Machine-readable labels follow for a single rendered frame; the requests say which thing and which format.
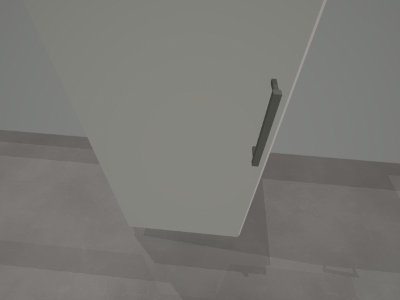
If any handle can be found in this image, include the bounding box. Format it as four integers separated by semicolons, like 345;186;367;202
252;79;282;167

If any fridge door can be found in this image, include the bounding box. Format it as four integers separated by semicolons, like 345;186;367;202
23;0;324;237

